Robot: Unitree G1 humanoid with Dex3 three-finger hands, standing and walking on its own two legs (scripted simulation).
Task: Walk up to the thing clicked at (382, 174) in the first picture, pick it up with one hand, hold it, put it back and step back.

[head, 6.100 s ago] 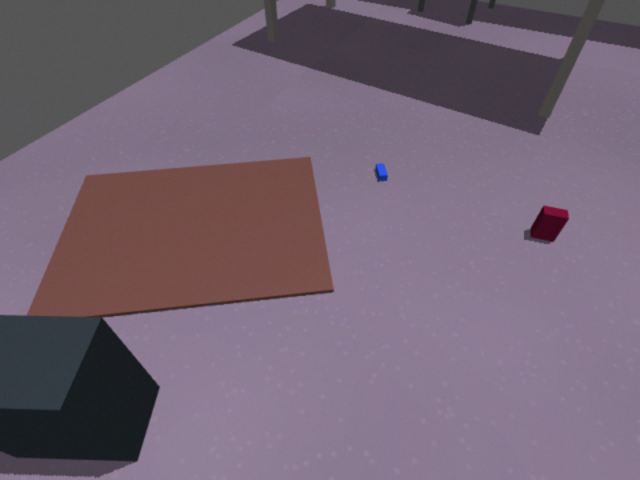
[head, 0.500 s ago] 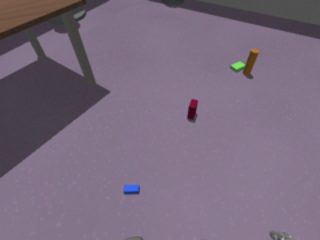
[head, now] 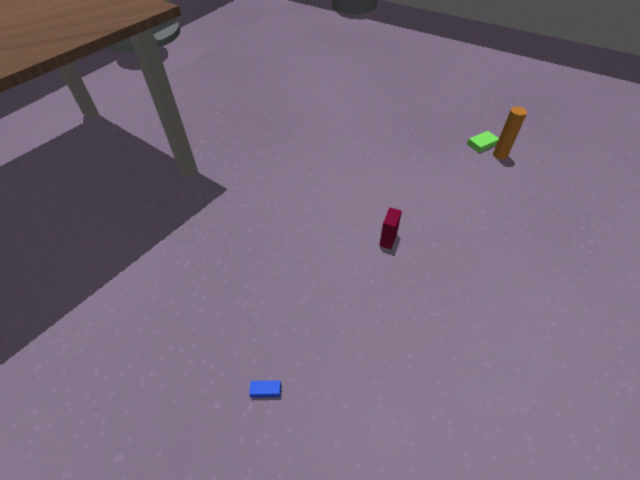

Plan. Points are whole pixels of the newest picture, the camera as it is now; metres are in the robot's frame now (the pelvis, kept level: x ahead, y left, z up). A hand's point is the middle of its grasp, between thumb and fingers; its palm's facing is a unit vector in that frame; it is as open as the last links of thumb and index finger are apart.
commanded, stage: walk up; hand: left
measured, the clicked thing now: (265, 389) +0.50 +0.19 -0.77
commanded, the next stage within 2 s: stand in 1.08 s
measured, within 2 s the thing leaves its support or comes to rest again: neither
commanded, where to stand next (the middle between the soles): +0.10 -0.06 m, yaw -1 degrees
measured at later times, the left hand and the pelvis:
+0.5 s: hand out of the picture +0.11 +0.26 -0.15, palm faces +0.00 -0.94 -0.35, open 7.4 cm; pelvis +0.01 +0.00 +0.01, yaw +0 degrees
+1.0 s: hand out of the picture +0.08 +0.26 -0.15, palm faces +0.03 -0.94 -0.35, open 7.4 cm; pelvis +0.01 +0.00 +0.01, yaw +2 degrees
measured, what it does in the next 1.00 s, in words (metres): stands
